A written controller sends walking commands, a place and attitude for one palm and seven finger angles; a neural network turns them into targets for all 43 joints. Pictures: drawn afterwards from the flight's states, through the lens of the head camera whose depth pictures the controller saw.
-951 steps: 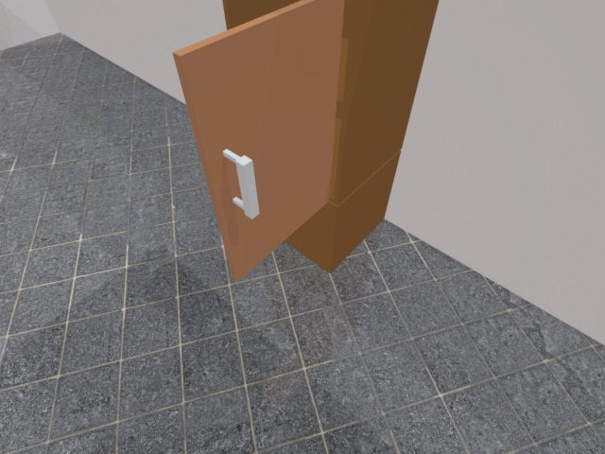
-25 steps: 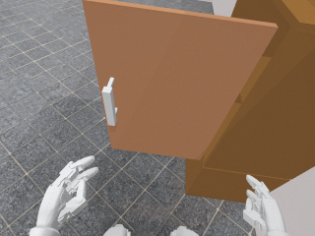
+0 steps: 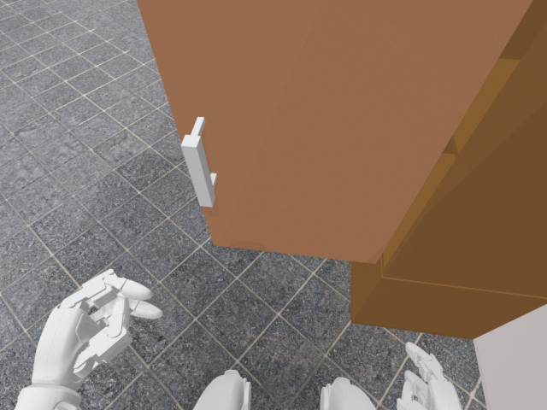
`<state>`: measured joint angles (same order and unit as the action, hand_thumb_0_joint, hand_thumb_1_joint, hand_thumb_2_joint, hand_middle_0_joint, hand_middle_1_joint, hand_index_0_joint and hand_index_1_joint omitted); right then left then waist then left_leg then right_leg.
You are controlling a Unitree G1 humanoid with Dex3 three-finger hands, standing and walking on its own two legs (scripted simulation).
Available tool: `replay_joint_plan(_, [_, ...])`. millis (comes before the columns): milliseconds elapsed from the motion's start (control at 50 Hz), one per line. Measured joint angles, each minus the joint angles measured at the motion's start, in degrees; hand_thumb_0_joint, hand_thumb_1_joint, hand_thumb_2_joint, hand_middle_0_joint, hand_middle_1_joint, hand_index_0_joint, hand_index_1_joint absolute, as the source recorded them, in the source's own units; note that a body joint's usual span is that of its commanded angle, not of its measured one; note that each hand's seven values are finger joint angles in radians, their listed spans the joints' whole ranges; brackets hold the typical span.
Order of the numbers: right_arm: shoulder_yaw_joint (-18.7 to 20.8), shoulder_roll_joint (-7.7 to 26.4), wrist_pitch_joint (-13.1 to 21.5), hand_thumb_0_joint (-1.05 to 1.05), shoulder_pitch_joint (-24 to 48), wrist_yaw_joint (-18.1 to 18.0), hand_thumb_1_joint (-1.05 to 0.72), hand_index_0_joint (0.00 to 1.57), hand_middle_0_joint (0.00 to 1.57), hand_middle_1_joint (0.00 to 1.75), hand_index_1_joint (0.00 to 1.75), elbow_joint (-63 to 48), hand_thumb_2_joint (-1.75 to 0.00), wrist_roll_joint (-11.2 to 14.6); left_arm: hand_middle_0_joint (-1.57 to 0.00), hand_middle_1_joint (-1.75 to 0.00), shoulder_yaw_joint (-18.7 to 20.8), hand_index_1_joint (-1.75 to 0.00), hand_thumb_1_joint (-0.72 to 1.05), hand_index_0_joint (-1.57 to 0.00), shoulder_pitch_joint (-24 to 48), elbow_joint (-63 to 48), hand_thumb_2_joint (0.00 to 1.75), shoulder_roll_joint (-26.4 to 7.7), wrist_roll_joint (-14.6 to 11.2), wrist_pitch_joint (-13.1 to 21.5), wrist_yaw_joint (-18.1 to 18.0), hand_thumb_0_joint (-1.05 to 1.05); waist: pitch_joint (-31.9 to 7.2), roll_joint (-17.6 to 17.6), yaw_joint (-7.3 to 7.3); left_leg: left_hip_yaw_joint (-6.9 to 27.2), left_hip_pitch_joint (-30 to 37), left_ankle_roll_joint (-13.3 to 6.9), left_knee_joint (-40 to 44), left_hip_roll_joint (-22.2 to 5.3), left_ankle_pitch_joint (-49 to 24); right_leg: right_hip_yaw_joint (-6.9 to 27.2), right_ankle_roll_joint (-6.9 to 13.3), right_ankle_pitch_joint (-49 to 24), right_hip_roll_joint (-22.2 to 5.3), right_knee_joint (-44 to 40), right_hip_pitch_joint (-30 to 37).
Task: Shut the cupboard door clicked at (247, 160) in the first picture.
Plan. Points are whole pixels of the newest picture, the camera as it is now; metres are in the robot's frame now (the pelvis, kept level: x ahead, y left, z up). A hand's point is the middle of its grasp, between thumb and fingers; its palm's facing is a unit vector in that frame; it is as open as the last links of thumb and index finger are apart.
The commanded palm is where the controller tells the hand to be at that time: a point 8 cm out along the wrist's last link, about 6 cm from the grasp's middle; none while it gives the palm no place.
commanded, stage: raise the hand and make a fist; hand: left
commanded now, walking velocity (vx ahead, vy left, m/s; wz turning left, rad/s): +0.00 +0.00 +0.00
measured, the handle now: (203, 164) +0.46 +0.15 +0.08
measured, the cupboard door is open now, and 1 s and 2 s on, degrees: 91 91 91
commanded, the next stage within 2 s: bring the fist close to the handle in 1.04 s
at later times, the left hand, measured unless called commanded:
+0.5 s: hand (125, 323) +0.21 +0.20 +0.06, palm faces -0.07 -1.00 -0.03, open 3.1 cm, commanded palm +0.20 +0.26 +0.08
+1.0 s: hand (121, 300) +0.23 +0.20 +0.09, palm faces -0.02 -1.00 -0.06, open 3.1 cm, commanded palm +0.21 +0.25 +0.08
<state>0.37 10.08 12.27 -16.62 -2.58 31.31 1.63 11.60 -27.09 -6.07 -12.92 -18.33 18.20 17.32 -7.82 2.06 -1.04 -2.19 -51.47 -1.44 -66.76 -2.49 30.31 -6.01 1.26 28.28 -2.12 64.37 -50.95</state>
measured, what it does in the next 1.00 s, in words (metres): stands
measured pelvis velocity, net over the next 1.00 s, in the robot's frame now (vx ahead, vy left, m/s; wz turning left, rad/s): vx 0.02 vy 0.01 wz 0.02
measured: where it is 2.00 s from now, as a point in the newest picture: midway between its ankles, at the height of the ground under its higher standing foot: outside the picture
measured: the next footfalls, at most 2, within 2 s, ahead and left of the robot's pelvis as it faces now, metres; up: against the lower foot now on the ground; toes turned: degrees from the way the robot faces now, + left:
none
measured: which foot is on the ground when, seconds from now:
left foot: down 0.00-1.00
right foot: down 0.00-1.00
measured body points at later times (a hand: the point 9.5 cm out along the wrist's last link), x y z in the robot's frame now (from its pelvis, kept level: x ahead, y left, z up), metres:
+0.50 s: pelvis +0.01 +0.02 +0.01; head +0.06 +0.03 +0.46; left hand +0.21 +0.25 +0.06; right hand +0.22 -0.19 -0.04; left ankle +0.02 +0.10 -0.65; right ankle +0.03 -0.11 -0.65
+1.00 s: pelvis +0.02 +0.01 +0.02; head +0.07 +0.02 +0.47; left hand +0.23 +0.25 +0.09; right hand +0.19 -0.23 -0.05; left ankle +0.02 +0.10 -0.65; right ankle +0.03 -0.11 -0.65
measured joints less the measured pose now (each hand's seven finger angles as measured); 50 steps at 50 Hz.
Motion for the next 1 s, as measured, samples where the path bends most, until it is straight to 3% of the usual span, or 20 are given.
replay_joint_plan(60, [0.5,2.3,0.8,0.02,-0.5,0.0,-0.90,0.20,0.20,0.30,0.30,0.8,-0.90,-0.2,-0.89,-1.04,-0.1,-1.05,0.91,-0.88,-1.1,0.0,0.90,0.1,0.6,4.8,-0.9,0.02,-0.4,0.0,-0.07,0.5,-0.7,-0.4,-0.5,0.5,0.1,-0.4,-0.3,0.2,-0.5,0.2,-0.2])
replay_joint_plan(120, [0.6,4.4,1.7,0.02,0.5,-0.2,-0.90,0.20,0.20,0.30,0.30,0.6,-0.90,0.0,-0.94,-1.10,-2.3,-1.11,0.91,-0.93,-0.1,1.7,0.90,-0.2,1.2,6.4,1.0,0.02,-0.2,0.1,0.19,0.8,-1.9,-0.8,-1.8,0.7,0.5,-0.7,-0.6,0.5,-0.8,1.0,-1.0])
replay_joint_plan(220, [0.8,5.0,2.4,0.02,2.9,-0.8,-0.90,0.20,0.20,0.30,0.30,-1.2,-0.90,0.5,-1.03,-1.20,-5.2,-1.21,0.91,-1.03,1.9,1.7,0.90,-1.6,2.6,3.7,2.5,0.02,0.4,-0.7,0.79,0.4,-1.8,-1.1,-2.1,0.6,0.7,-0.4,-1.0,0.2,-0.6,0.9,-0.9])
replay_joint_plan(380, [-0.4,2.9,0.4,0.01,3.3,0.0,-0.90,0.20,0.20,0.30,0.30,-4.2,-0.90,0.5,-1.18,-1.36,-2.0,-1.37,0.90,-1.18,1.7,-1.7,0.90,-1.4,1.9,1.7,-2.4,0.02,-1.2,-0.5,0.40,0.5,3.1,-1.3,2.0,1.0,0.0,-0.5,-1.5,-0.7,-0.6,-3.7,4.4])
replay_joint_plan(520, [-2.6,3.1,0.3,0.01,3.3,0.2,-0.90,0.20,0.20,0.30,0.30,-5.4,-0.90,0.2,-1.26,-1.46,-5.3,-1.46,0.91,-1.26,3.3,2.4,0.90,-1.8,4.0,-1.2,0.0,0.02,-0.3,-0.1,0.17,0.6,4.0,-1.6,3.2,1.2,-0.4,-0.6,-1.7,-1.2,-0.8,-5.0,5.4])
replay_joint_plan(680, [-2.2,3.1,0.2,0.01,1.5,0.4,-0.90,0.20,0.20,0.30,0.30,-3.0,-0.90,0.2,-1.30,-1.49,-1.8,-1.49,0.90,-1.29,5.1,0.0,0.90,-2.7,2.4,1.9,-1.5,0.02,-0.2,0.1,0.19,0.6,5.5,-1.3,4.3,1.2,-0.4,-0.6,-1.6,-1.1,-0.6,-6.0,6.8])
replay_joint_plan(840, [-1.6,4.1,-0.4,0.01,0.8,0.2,-0.90,0.20,0.20,0.30,0.30,-2.5,-0.90,0.7,-1.30,-1.49,-3.0,-1.50,0.91,-1.29,5.7,5.4,0.90,-1.9,2.1,-2.2,1.5,0.02,-0.5,0.6,1.30,0.0,6.3,-1.3,6.1,1.3,-1.2,0.0,-1.6,-1.6,-0.7,-7.0,7.0])
replay_joint_plan(1000, [-0.6,4.4,0.6,0.01,0.7,0.2,-0.90,0.20,0.20,0.30,0.30,-2.0,-0.90,0.4,-1.30,-1.50,-2.1,-1.50,0.90,-1.29,4.5,2.2,0.90,-1.9,1.9,3.7,-1.3,0.02,-0.5,-0.5,1.02,0.5,6.2,-0.6,5.6,1.0,-1.1,-0.5,-0.9,-1.2,-0.4,-6.2,6.9])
